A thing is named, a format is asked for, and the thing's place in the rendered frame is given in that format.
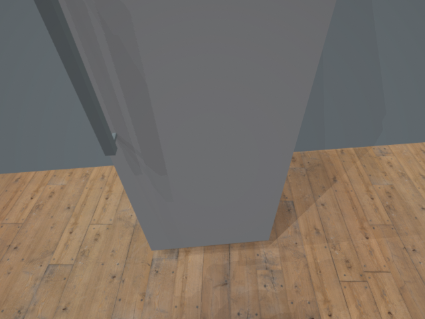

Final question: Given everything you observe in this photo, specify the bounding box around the handle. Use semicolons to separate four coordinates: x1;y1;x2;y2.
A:
34;0;118;156

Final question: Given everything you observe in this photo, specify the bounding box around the fridge door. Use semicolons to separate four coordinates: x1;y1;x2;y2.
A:
58;0;336;251

